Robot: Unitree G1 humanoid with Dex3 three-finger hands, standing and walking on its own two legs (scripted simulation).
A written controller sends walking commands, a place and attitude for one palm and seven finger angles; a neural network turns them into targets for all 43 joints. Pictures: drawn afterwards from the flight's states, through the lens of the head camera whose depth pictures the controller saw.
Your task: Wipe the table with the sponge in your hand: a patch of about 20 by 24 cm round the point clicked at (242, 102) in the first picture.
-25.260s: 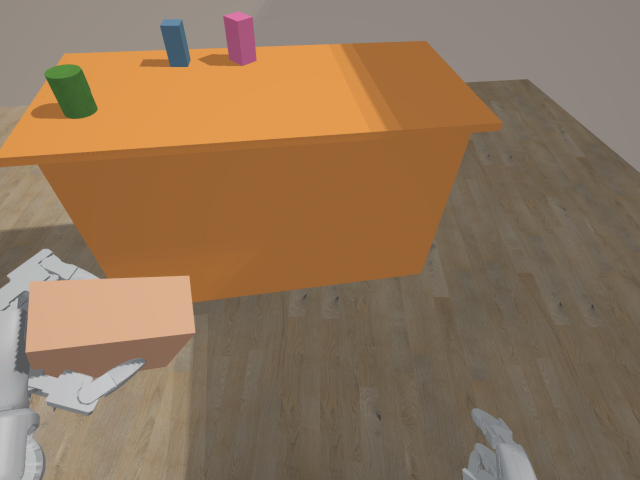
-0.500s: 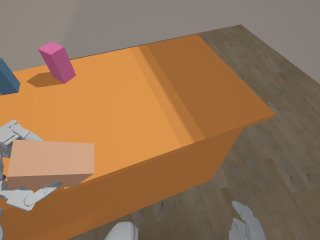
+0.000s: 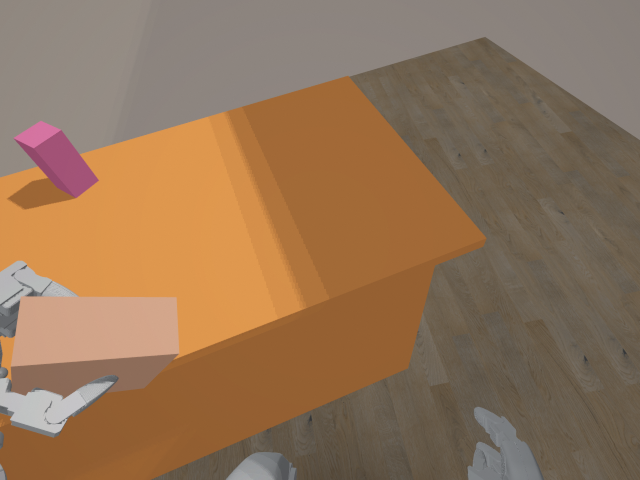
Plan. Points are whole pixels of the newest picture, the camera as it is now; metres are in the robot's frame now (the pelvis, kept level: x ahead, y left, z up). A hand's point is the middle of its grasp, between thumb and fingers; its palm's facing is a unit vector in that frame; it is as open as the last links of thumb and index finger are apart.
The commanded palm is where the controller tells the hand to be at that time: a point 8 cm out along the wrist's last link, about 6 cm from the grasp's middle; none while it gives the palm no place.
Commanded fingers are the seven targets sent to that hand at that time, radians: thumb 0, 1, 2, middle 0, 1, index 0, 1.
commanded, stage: come to a stop and stand still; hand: left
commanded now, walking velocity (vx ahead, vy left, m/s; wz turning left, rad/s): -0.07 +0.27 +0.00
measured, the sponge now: (116, 349) +0.22 +0.21 +0.12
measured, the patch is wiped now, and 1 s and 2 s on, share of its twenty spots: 0.00 0.00 0.00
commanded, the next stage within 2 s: look again from close up in 1.72 s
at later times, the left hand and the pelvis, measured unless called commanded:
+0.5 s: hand (146, 412) +0.15 +0.14 +0.17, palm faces +0.44 -0.68 -0.59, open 9.9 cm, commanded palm +0.08 +0.19 +0.17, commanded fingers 0.00 0.10 1.30 -1.20 -1.60 -1.20 -1.60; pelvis -0.06 -0.10 -0.06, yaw +5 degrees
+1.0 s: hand out of the picture +0.09 +0.19 +0.19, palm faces +0.52 -0.69 -0.51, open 9.9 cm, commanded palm +0.02 +0.22 +0.17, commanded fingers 0.00 0.10 1.30 -1.20 -1.60 -1.20 -1.60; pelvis -0.12 -0.07 -0.03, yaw +4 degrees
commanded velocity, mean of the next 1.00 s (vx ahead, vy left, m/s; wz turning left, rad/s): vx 0.05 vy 0.12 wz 0.00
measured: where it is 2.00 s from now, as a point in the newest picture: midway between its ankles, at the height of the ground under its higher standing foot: outside the picture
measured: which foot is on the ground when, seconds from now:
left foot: up 0.00-0.26, down 0.28-0.38, up 0.40-0.80, down 0.82-1.00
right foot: down 0.00-0.22, up 0.24-0.34, down 0.36-0.86, up 0.88-1.00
